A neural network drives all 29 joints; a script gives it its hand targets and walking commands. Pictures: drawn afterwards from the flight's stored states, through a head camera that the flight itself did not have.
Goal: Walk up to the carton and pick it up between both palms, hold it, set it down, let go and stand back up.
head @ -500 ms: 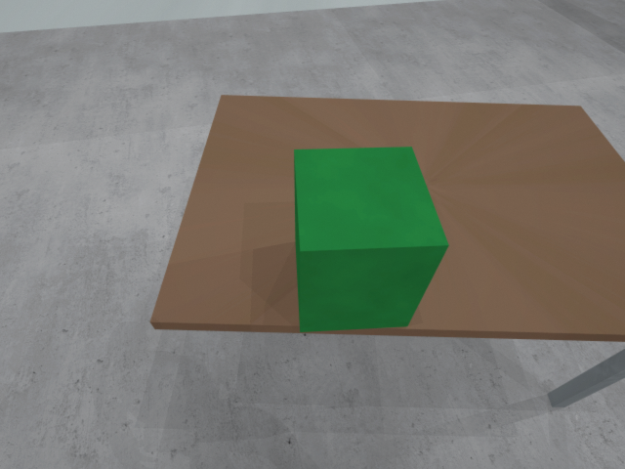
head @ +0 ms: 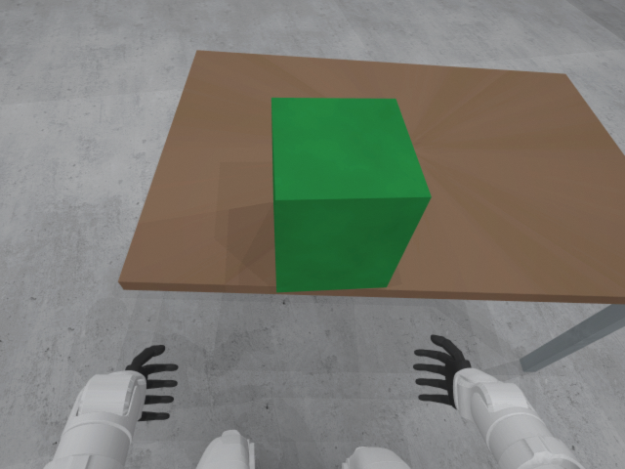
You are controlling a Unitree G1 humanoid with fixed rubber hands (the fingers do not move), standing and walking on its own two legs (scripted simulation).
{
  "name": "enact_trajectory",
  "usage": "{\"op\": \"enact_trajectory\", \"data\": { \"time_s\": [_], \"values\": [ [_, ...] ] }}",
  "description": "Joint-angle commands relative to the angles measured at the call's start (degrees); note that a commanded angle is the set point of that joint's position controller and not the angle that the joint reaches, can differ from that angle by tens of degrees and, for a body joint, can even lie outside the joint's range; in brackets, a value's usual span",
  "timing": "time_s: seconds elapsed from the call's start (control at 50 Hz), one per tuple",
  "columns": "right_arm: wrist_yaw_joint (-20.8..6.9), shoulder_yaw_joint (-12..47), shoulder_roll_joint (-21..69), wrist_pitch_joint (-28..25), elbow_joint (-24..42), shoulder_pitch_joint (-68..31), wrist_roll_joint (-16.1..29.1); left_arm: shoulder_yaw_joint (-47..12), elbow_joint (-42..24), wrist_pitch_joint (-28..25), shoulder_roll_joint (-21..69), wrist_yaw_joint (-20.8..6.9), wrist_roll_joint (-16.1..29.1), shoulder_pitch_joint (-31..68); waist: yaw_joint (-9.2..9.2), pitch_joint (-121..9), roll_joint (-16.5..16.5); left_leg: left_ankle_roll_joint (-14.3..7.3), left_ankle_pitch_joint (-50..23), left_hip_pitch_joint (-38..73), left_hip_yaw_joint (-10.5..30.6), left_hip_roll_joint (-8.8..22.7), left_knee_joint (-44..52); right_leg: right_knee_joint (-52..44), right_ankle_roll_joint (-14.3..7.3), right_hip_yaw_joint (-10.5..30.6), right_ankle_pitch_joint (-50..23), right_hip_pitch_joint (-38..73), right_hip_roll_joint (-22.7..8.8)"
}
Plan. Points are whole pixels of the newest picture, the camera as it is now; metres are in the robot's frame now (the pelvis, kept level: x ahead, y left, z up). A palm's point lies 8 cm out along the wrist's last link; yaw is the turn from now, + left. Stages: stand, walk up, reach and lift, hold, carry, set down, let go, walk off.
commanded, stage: reach and lift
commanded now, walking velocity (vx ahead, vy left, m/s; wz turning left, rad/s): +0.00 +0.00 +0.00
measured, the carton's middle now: (333, 200) +0.50 -0.05 -0.01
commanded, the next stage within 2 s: none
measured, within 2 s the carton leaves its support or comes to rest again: neither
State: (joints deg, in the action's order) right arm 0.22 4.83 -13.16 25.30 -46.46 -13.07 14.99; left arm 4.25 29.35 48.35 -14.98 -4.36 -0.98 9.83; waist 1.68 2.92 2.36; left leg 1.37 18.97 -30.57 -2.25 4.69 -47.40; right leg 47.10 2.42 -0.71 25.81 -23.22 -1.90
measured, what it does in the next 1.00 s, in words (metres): stands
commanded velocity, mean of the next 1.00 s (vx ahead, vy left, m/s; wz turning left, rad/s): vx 0.00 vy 0.00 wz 0.00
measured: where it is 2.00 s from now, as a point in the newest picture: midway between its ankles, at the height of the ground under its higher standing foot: outside the picture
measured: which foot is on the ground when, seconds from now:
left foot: down 0.00-1.00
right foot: down 0.00-1.00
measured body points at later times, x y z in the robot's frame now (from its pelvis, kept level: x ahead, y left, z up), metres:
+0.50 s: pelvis -0.02 -0.02 +0.02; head +0.07 -0.02 +0.46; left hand +0.18 +0.21 -0.08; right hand +0.17 -0.21 -0.09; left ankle +0.06 +0.13 -0.70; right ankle -0.02 -0.14 -0.70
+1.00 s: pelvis +0.00 -0.01 +0.04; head +0.03 -0.01 +0.49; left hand +0.19 +0.19 -0.06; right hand +0.18 -0.21 -0.06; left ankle +0.06 +0.13 -0.70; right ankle -0.02 -0.14 -0.70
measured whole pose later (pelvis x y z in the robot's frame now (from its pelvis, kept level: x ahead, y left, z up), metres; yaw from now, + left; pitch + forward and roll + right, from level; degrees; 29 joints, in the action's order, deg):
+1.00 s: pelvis +0.00 -0.01 +0.04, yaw +0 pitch +0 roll +0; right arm 2.5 -0.2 -5.1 -5.1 -35.1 9.8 2.4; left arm -0.1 30.5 10.2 -8.5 0.0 3.5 -7.2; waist -0.4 2.9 0.6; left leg 2.4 8.0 -16.9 -3.2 4.2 -24.8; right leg 27.3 1.0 -1.1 16.3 -11.3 -1.6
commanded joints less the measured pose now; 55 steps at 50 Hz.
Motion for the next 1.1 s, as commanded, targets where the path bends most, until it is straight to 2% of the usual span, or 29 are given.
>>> {"op": "enact_trajectory", "data": {
  "time_s": [0.0,0.02,0.06,0.1,0.12,0.16,0.24,0.26,0.28,0.34,0.42,0.48,0.54,0.64,0.76,0.92,1.08],
  "values": [
    [3.1,1.7,-6.2,2.1,3.9,12.4,3.4,0.3,-9.4,8.1,4.5,-4.5,-5.4,-18.8,-0.34,-6.4,-4.4,4.5,-23.4,33.6,-1.9,-3.8,11.6,-19.5,-3.9,-5.5,-23.3,-5.0,5.0],
    [3.7,1.2,-6.0,1.6,7.2,12.2,2.5,1.0,-13.0,8.4,3.1,-4.4,-6.8,-19.0,-0.56,-2.3,-4.0,4.2,-20.6,32.7,-2.8,-4.3,12.7,-20.9,-3.6,-5.8,-21.0,-5.0,5.2],
    [4.4,1.0,-3.4,1.1,13.6,11.8,-0.2,2.7,-15.1,7.5,0.5,-3.9,-8.3,-18.0,-1.08,1.6,-2.1,2.9,-15.1,30.7,-4.0,-4.7,14.1,-22.8,-2.3,-5.5,-17.1,-5.7,4.6],
    [4.5,0.2,-0.5,-0.3,21.9,11.7,-2.7,4.3,-18.7,3.9,-1.0,-3.2,-8.5,-14.6,-1.93,-0.9,-2.0,1.9,-11.2,29.2,-5.3,-4.5,14.5,-23.3,-1.6,-4.7,-13.7,-5.9,3.7],
    [4.3,-0.5,0.7,-1.2,25.4,11.9,-4.1,5.5,-20.3,1.7,-1.7,-2.6,-8.8,-13.3,-2.94,-3.0,-2.1,1.6,-10.8,28.8,-5.9,-4.4,14.3,-22.9,-1.0,-4.4,-13.6,-5.6,3.3],
    [3.9,-1.4,2.6,-3.2,29.8,12.7,-6.5,5.8,-21.6,-3.1,-3.1,-1.7,-7.9,-10.9,-3.06,-5.9,-2.7,0.8,-8.2,26.6,-6.8,-3.8,14.2,-22.2,-0.3,-3.5,-12.8,-5.8,2.1],
    [3.4,-4.0,3.8,-7.9,33.7,13.6,-9.6,3.6,-21.8,-12.3,-4.1,0.0,-2.0,-7.0,-2.27,-13.7,-3.5,0.2,-9.0,23.6,-6.6,-2.6,11.7,-18.3,0.0,-3.2,-15.9,-8.6,1.1],
    [3.3,-4.1,3.9,-8.9,33.5,13.1,-9.5,2.2,-20.5,-14.1,-3.5,0.2,0.2,-6.6,-1.97,-15.5,-4.1,0.2,-9.5,23.2,-6.0,-2.6,11.3,-17.5,0.1,-3.2,-16.5,-8.7,1.0],
    [2.6,-3.4,3.0,-9.4,31.9,12.4,-10.8,1.8,-18.7,-13.7,-3.7,1.1,-1.1,-3.4,-2.52,-15.6,-7.9,3.4,-12.0,23.6,-6.0,-1.0,10.3,-15.1,-1.0,-5.2,-14.7,-14.7,1.8],
    [3.2,-3.8,2.0,-11.6,30.0,15.8,-9.0,0.2,-18.4,-14.7,-3.2,0.8,4.3,-7.8,-1.61,-21.1,-5.3,2.9,-17.9,26.8,-5.4,-1.0,8.0,-14.3,-0.9,-6.0,-18.4,-12.3,2.4],
    [4.7,-1.2,1.8,-13.8,27.8,21.6,-5.5,0.2,-17.8,-15.4,-3.1,0.3,6.6,-17.0,-2.08,-18.5,-2.3,2.6,-21.4,31.4,-4.7,-2.1,11.6,-18.7,-0.5,-6.5,-21.0,-6.9,3.4],
    [5.4,-0.1,2.4,-14.8,27.0,24.0,-5.4,0.5,-17.4,-15.7,-2.4,0.8,5.9,-21.4,-2.56,-12.6,-1.1,2.3,-20.1,32.3,-4.8,-3.5,16.6,-23.1,-0.2,-5.9,-19.7,-2.7,3.8],
    [5.7,-0.5,4.2,-16.3,27.9,23.6,-7.4,0.9,-16.8,-18.1,-3.0,1.4,5.1,-19.8,-3.0,-8.0,-0.6,1.8,-15.8,30.9,-5.2,-4.5,19.6,-25.9,0.5,-4.7,-16.3,-1.7,3.6],
    [5.2,-2.5,7.4,-20.9,28.3,22.7,-11.0,0.4,-15.2,-25.5,-3.4,2.9,4.5,-13.6,-2.84,-6.6,-3.0,1.1,-9.8,30.0,-5.0,-4.8,21.8,-27.7,0.5,-3.0,-11.7,-2.5,2.5],
    [4.4,-4.2,6.8,-26.7,24.3,24.3,-12.0,-1.0,-12.7,-32.2,-1.0,3.7,4.7,-14.9,-1.86,-8.3,-4.5,1.4,-13.8,33.8,-3.6,-5.2,22.4,-28.7,0.2,-3.0,-12.5,-2.1,2.6],
    [2.6,-6.2,4.3,-32.0,19.0,20.1,-12.8,-2.8,-6.4,-39.0,1.6,4.3,4.6,-13.4,-2.16,-8.4,-3.2,1.3,-14.3,33.9,-2.2,-5.2,23.2,-29.5,-0.7,-3.6,-10.0,-2.3,3.4],
    [0.1,-7.1,1.5,-36.7,12.8,16.0,-11.6,-4.5,-1.4,-46.9,3.7,5.6,3.8,-11.7,-2.41,-8.9,-2.3,1.4,-18.1,35.4,-1.0,-4.6,23.0,-29.4,-2.0,-3.2,-11.7,-1.3,3.8]
  ]
}}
